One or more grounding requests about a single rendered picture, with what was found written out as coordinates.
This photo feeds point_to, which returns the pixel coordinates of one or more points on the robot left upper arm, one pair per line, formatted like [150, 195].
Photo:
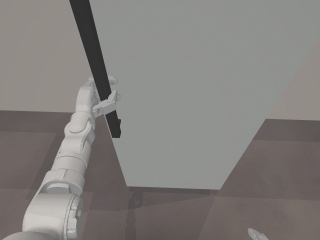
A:
[52, 216]

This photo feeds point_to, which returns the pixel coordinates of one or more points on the handle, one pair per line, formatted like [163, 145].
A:
[86, 26]

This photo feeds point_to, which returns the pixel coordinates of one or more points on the robot left hand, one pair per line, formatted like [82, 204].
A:
[89, 101]

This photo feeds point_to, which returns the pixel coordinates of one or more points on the fridge door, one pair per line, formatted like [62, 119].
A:
[197, 79]

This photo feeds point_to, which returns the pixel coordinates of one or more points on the robot left forearm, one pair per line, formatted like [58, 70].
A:
[67, 173]

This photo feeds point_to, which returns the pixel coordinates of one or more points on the robot right hand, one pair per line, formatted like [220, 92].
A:
[255, 235]

